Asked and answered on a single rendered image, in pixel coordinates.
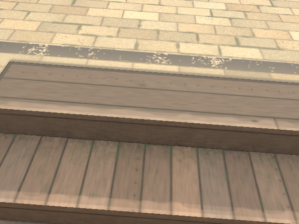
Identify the stairs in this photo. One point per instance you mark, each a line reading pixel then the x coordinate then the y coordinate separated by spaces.
pixel 61 168

